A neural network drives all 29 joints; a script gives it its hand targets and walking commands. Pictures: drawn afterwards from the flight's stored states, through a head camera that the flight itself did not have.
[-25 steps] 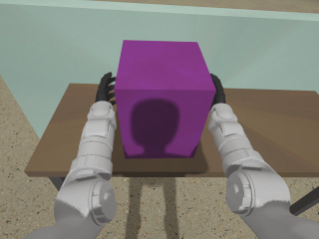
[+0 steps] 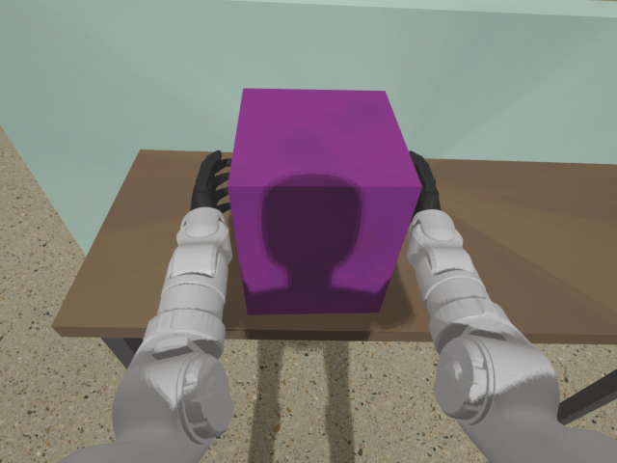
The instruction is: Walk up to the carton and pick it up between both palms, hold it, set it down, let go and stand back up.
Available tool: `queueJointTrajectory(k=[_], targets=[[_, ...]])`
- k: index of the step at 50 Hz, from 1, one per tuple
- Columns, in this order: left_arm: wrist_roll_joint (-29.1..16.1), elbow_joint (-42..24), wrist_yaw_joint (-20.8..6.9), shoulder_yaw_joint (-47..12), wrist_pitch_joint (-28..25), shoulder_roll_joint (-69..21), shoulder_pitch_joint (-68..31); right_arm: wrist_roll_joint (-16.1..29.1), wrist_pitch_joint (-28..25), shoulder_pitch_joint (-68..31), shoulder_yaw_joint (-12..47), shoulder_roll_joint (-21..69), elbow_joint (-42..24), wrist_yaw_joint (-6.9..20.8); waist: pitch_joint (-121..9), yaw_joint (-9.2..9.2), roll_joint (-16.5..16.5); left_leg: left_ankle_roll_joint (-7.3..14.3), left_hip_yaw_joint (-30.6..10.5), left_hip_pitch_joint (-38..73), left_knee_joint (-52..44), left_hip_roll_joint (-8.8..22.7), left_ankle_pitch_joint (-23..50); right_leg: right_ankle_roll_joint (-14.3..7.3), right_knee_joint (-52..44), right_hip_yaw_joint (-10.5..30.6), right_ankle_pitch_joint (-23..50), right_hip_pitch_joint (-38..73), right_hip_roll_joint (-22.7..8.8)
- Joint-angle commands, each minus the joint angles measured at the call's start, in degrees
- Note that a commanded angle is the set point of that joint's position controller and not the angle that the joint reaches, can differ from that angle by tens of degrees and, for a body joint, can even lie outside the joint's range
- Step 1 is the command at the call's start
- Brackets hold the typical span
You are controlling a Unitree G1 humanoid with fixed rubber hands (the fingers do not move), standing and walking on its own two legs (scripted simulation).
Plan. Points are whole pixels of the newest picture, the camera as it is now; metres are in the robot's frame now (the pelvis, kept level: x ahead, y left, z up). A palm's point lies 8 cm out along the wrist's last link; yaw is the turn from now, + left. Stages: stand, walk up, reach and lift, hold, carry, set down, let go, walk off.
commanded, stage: set down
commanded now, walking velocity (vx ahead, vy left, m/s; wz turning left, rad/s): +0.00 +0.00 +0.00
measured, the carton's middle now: (314, 205) +0.46 +0.04 +0.10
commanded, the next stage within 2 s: none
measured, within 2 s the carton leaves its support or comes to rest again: rests again in 0.88 s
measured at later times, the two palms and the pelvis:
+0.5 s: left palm (209, 225) +0.40 +0.18 +0.09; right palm (415, 223) +0.44 -0.11 +0.10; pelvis +0.00 +0.00 +0.00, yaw +0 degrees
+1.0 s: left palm (211, 238) +0.40 +0.18 +0.08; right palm (414, 235) +0.43 -0.11 +0.08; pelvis +0.00 +0.00 +0.00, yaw +0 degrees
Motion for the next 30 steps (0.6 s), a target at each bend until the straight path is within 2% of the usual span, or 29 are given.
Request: queueJointTrajectory(k=[1, 7, 18, 30], targets=[[-1.2, -3.6, -6.3, -15.7, -3.2, -27.4, -38.6, -1.9, -4.4, -39.4, 12.2, 31.4, -7.7, 9.1, -35.5, 0.16, 0.8, -3.0, 8.0, 4.5, 0.8, -2.3, 28.9, 1.4, 4.5, -4.5, 21.8, 20.9, 1.0], [-0.2, -2.7, -6.3, -14.1, -4.1, -26.8, -38.4, -4.4, -5.1, -38.7, 10.2, 31.4, -7.1, 9.8, -36.2, 0.64, 0.6, -2.7, 8.6, 3.2, 0.5, -2.2, 28.6, 1.5, 4.9, -4.6, 21.3, 20.7, 0.7], [0.6, -2.6, -6.4, -14.0, -6.0, -27.3, -35.7, -6.5, -7.0, -35.7, 9.7, 32.2, -6.8, 9.8, -37.1, 0.46, 0.4, -2.8, 8.9, 2.2, 1.1, -2.0, 30.9, 1.5, 6.1, -4.8, 25.0, 22.0, 0.7], [1.3, -2.1, -6.1, -14.0, -8.2, -28.0, -34.5, -8.1, -9.0, -34.0, 9.1, 32.1, -6.8, 10.1, -37.4, 0.84, 0.7, -2.8, 9.2, 1.9, 1.2, -1.7, 31.0, 1.1, 5.9, -5.0, 23.2, 20.5, 0.6]])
